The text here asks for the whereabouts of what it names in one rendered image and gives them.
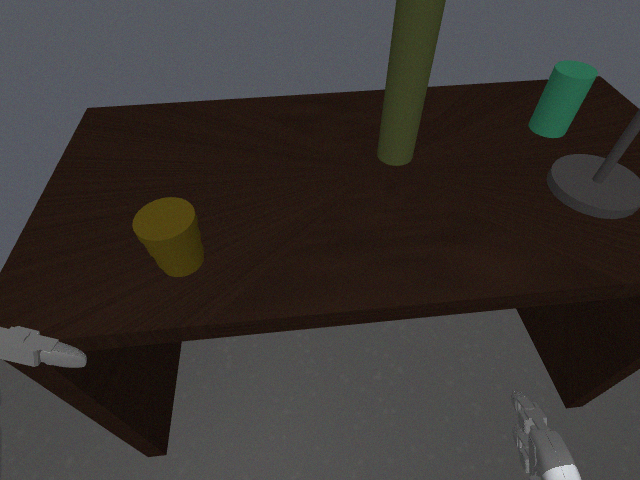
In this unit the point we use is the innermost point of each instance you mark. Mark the left robot hand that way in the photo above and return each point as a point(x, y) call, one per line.
point(26, 346)

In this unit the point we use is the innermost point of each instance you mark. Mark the desk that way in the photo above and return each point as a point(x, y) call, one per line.
point(303, 227)

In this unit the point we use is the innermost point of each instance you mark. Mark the right robot hand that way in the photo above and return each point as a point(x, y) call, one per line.
point(543, 453)

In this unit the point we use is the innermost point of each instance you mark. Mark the desk lamp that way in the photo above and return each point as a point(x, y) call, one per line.
point(597, 186)

